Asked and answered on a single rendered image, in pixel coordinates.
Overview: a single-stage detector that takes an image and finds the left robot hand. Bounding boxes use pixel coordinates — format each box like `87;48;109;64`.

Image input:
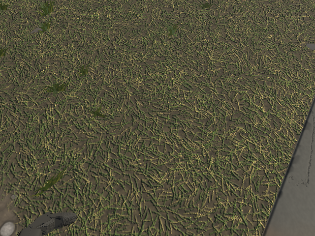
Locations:
17;211;77;236

